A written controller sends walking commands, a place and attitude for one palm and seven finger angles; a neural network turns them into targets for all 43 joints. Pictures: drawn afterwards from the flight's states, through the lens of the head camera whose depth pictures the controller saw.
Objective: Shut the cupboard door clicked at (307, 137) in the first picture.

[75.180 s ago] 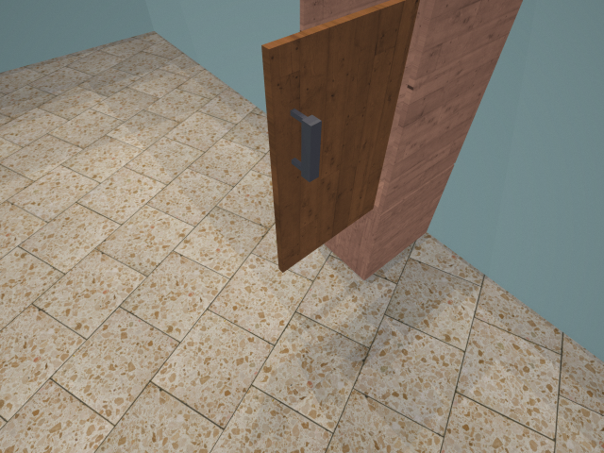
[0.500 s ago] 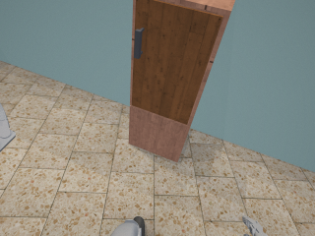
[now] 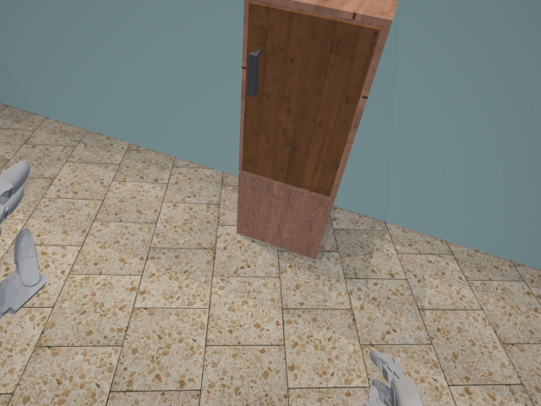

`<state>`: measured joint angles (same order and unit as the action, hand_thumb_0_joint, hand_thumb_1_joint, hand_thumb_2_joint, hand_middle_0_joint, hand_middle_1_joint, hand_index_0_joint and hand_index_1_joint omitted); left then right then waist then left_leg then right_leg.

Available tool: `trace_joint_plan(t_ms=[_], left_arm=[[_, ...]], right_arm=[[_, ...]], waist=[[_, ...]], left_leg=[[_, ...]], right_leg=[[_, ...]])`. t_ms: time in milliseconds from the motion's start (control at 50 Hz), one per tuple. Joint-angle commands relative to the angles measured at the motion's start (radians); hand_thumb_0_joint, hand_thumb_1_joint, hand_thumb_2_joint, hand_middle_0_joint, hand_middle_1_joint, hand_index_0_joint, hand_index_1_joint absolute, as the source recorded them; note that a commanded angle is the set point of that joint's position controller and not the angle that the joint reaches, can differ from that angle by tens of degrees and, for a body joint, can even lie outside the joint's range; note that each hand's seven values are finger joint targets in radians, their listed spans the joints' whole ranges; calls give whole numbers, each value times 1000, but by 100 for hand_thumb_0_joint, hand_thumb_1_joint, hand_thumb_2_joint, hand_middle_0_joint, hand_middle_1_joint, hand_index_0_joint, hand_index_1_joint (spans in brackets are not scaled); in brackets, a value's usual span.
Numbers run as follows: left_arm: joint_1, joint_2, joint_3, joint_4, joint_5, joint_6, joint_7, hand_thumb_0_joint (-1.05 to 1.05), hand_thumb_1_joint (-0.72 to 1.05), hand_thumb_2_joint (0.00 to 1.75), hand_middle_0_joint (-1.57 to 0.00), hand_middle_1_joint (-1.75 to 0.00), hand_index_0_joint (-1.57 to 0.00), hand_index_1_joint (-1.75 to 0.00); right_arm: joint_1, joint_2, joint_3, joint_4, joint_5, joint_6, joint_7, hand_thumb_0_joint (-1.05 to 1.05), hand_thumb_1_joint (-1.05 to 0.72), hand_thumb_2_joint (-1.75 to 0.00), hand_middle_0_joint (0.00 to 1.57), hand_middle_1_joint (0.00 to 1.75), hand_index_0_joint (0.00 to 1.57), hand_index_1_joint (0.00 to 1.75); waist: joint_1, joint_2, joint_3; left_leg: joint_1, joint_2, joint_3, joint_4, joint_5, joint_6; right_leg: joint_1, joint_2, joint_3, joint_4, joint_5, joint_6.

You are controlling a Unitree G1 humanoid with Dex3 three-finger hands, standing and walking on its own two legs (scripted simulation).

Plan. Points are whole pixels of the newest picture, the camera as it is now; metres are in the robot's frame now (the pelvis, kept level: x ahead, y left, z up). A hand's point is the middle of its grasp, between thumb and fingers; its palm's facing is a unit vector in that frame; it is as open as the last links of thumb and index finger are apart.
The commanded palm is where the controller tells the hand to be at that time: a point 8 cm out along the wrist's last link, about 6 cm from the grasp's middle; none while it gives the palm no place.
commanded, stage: stop stepping back and stand still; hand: left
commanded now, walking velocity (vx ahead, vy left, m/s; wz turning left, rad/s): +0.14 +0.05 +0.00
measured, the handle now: (255, 72) +1.01 +0.09 +0.06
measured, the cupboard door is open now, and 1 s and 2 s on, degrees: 0 0 0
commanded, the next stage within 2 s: let the arm hang, fingers relaxed in 0.86 s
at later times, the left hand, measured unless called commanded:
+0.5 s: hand (36, 252) +0.23 +0.28 +0.17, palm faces +0.38 -0.74 -0.55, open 7.4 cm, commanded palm +0.16 +0.33 +0.17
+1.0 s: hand (38, 259) +0.25 +0.31 +0.13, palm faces +0.32 -0.80 -0.51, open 7.4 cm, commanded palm none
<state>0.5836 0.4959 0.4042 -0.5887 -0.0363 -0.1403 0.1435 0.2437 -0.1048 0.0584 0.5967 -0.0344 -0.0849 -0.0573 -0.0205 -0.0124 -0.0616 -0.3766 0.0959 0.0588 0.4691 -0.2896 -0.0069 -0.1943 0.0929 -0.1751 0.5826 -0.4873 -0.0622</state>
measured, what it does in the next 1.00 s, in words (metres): steps on the spot: right foot, then left foot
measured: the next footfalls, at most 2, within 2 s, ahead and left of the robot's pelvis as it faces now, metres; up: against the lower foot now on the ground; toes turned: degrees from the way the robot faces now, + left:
right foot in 0.04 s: +0.03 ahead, -0.06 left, +0.00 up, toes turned -4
left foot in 0.30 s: +0.10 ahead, +0.16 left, +0.00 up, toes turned +2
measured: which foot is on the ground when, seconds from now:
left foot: down 0.00-0.00, up 0.02-0.28, down 0.30-1.00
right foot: up 0.00-0.02, down 0.04-1.00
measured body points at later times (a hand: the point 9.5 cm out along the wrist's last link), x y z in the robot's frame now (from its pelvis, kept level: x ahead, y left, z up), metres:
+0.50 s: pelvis +0.01 +0.03 -0.03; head +0.03 +0.03 +0.42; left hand +0.20 +0.32 +0.20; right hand +0.15 -0.19 -0.12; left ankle +0.07 +0.18 -0.75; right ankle -0.01 -0.06 -0.75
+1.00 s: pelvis +0.03 +0.05 -0.01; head +0.03 +0.05 +0.44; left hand +0.23 +0.35 +0.16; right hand +0.21 -0.19 -0.08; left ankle +0.06 +0.16 -0.75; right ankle -0.01 -0.06 -0.75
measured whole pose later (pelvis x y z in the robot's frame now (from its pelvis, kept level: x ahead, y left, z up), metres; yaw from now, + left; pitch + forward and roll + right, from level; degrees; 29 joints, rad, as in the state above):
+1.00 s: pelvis +0.03 +0.05 -0.01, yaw -2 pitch +2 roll -1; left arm 0.50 0.44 0.35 -0.34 -0.01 -0.20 0.12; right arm 0.17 -0.23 0.00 0.62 0.02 -0.10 -0.03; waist 0.00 0.02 -0.05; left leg -0.32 0.03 0.06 0.55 -0.25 0.01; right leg -0.21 0.01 -0.04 0.50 -0.32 -0.01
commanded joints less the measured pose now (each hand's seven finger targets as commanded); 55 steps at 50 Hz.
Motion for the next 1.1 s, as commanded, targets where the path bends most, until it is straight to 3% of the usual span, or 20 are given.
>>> trace_joint_plan(t_ms=[0, 20, 40, 80, 220, 240, 280, 320, 400, 420, 460, 480, 520, 560, 620, 700, 920, 940, 980, 1080], left_arm=[[-140, 228, 239, -126, -8, -42, 44, 0, 90, 90, -20, -30, -20, -30], [-197, 297, 296, -121, -16, -75, 46, 0, 90, 90, -20, -30, -20, -30], [-187, 166, 198, -18, -10, -83, 49, 0, 90, 90, -20, -30, -20, -30], [-187, 87, 109, 38, -3, -78, 36, 0, 90, 90, -20, -30, -20, -30], [-273, 129, 103, -173, 8, -109, 69, 0, 90, 90, -20, -30, -20, -30], [-240, 137, 122, -205, -2, -115, 70, 0, 90, 90, -20, -30, -20, -30], [-197, 158, 182, -277, -17, -140, 73, 0, 90, 90, -20, -30, -20, -30], [-117, 170, 219, -216, -25, -142, 49, 0, 90, 90, -20, -30, -20, -30], [29, 151, 249, -165, -21, -130, 39, 0, 90, 90, -20, -30, -20, -30], [47, 143, 241, -131, -19, -125, 38, 0, 90, 90, -20, -30, -20, -30], [63, 132, 226, -65, -27, -108, 39, 0, 90, 90, -20, -30, -20, -30], [55, 120, 205, -46, -26, -102, 44, 0, 90, 90, -20, -30, -20, -30], [8, 110, 189, -22, -14, -108, 56, 0, 90, 90, -20, -30, -20, -30], [-37, 106, 177, 4, -3, -114, 59, 0, 90, 90, -20, -30, -20, -30], [-121, 96, 129, -41, -3, -112, 48, 0, 90, 90, -20, -30, -20, -30], [-171, 125, 131, -155, 12, -120, 41, 0, 90, 90, -20, -30, -20, -30], [-5, 91, 154, -45, -24, -102, 37, 0, 90, 90, -20, -30, -20, -30], [-119, -76, -313, 654, 62, 47, -113, 0, 90, 90, -20, -30, -20, -30], [-165, -95, -301, 737, 61, 132, -144, 0, 90, 90, -20, -30, -20, -30], [-315, -50, -334, 1056, 64, 124, -149, 0, 90, 90, -20, -30, -20, -30]], right_arm=[[-109, -180, -88, -111, 24, 1, -17, 0, -90, -90, 20, 30, 20, 30], [-141, -197, -84, -115, 17, -9, -10, 0, -90, -90, 20, 30, 20, 30], [-96, -185, -98, -108, 37, -16, -14, 0, -90, -90, 20, 30, 20, 30], [-121, -223, -111, -100, 43, -10, -22, 0, -90, -90, 20, 30, 20, 30], [-112, -203, -102, -99, 25, -55, -60, 0, -90, -90, 20, 30, 20, 30], [-93, -217, -113, -107, 29, -61, -61, 0, -90, -90, 20, 30, 20, 30], [-91, -251, -127, -135, 29, -62, -52, 0, -90, -90, 20, 30, 20, 30], [-89, -213, -115, -109, 12, -68, -36, 0, -90, -90, 20, 30, 20, 30], [-78, -218, -107, -113, 40, -71, 0, 0, -90, -90, 20, 30, 20, 30], [-80, -208, -102, -121, 45, -65, 4, 0, -90, -90, 20, 30, 20, 30], [-67, -187, -106, -120, 48, -52, 8, 0, -90, -90, 20, 30, 20, 30], [-79, -189, -103, -114, 49, -45, 7, 0, -90, -90, 20, 30, 20, 30], [-82, -185, -86, -95, 42, -39, 2, 0, -90, -90, 20, 30, 20, 30], [-82, -180, -78, -88, 38, -39, -13, 0, -90, -90, 20, 30, 20, 30], [-104, -212, -100, -93, 46, -46, -33, 0, -90, -90, 20, 30, 20, 30], [-116, -212, -93, -110, 43, -52, -30, 0, -90, -90, 20, 30, 20, 30], [-104, -208, -90, -147, 55, -16, -27, 0, -90, -90, 20, 30, 20, 30], [-206, -397, -122, 27, 55, -77, 66, 0, -90, -90, 20, 30, 20, 30], [-108, -355, -120, 54, 36, -5, 66, 0, -90, -90, 20, 30, 20, 30], [-110, -351, -95, 118, 14, 48, 64, 0, -90, -90, 20, 30, 20, 30]], waist=[[22, -93, 1], [8, -111, 49], [-8, -170, 17], [-1, -45, 172], [9, -15, 46], [-4, 74, 17], [6, 360, -62], [-1, 311, -48], [19, 239, -78], [10, 144, -68], [6, -160, -22], [7, -188, 15], [4, -128, 3], [-2, -113, -33], [7, -12, -77], [16, 192, -90], [9, 109, -79], [-11, 109, 41], [10, 83, -34], [4, -198, 12]], left_leg=[[-432, -53, -37, 613, -174, 4], [-426, -10, -62, 744, -129, -17], [-466, 6, -108, 753, -154, -10], [-444, 19, -103, 747, -18, -12], [139, -55, 97, 109, 59, 17], [243, -33, 58, 44, 71, 24], [372, 231, -388, -113, 312, 136], [252, 274, -425, -163, 331, 173], [41, 129, -56, -13, 143, 64], [-40, 82, -13, 42, 32, 39], [-93, -51, 17, 302, -90, -10], [-149, -53, -19, 397, -121, -13], [-177, -33, -51, 364, -148, -9], [-59, -56, -11, 172, -23, 2], [215, 13, -74, -19, 393, 43], [238, 69, -139, -8, 621, 58], [125, 20, -72, -20, 340, 23], [75, 23, -69, 102, 444, 28], [87, 46, -93, 48, 311, 43], [123, 2, -126, 34, 235, 49]], right_leg=[[150, -460, 663, -414, -40, -232], [25, -489, 688, -428, 6, -265], [58, -481, 657, -407, -206, -237], [-77, -407, 571, -398, -100, -201], [-124, -263, 193, -142, 163, -84], [-159, -225, 161, -11, 210, -48], [-289, -73, 104, 266, 12, 57], [-245, -91, 174, 327, -63, 71], [48, -93, 106, -62, 185, 71], [96, -125, 167, -116, 243, 52], [-21, -307, 503, -280, 223, -48], [-13, -364, 554, -301, 314, -95], [85, -371, 466, -217, 564, -127], [115, -293, 322, -123, 741, -69], [14, -193, 225, -41, 626, 50], [-1, -125, 169, -42, 498, 67], [60, -155, 228, -144, 551, 50], [-82, -223, 175, -49, 636, 42], [-95, -192, 203, -75, 404, 40], [-104, -227, 267, -155, 352, 11]])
